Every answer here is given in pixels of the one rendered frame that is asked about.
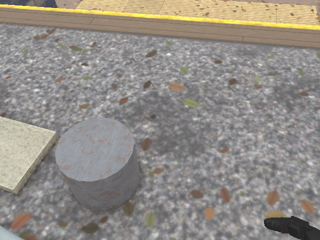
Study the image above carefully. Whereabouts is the right robot hand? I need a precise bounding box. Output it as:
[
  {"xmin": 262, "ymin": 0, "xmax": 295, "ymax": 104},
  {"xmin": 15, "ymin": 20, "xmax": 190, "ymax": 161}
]
[{"xmin": 264, "ymin": 216, "xmax": 320, "ymax": 240}]

